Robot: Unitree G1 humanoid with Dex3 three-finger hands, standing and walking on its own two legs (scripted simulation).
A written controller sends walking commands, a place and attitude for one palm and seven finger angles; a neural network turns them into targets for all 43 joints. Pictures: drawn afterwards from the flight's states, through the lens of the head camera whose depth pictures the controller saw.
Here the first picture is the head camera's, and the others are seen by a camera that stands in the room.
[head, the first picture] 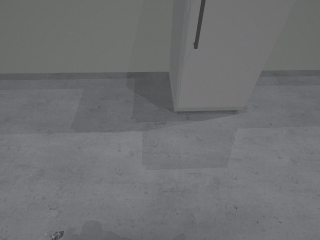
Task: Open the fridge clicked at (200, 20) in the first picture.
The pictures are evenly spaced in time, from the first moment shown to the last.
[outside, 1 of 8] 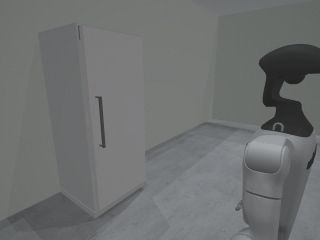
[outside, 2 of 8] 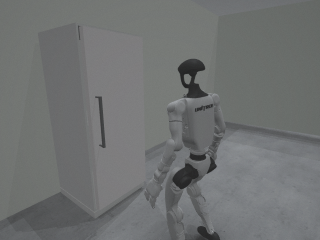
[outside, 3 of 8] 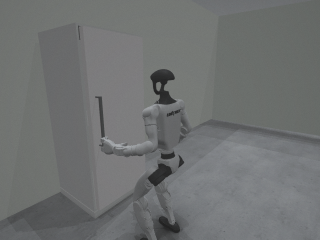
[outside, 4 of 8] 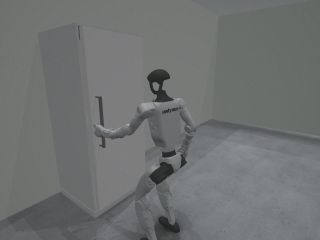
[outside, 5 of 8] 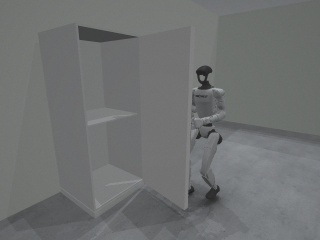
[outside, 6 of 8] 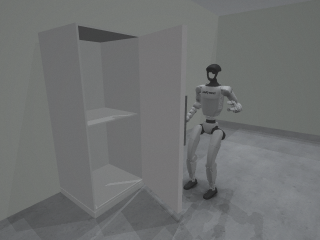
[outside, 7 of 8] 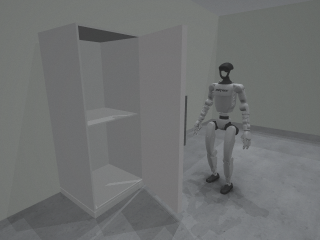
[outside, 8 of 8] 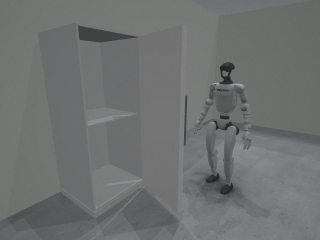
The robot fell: no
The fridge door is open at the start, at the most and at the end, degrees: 0 83 73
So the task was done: yes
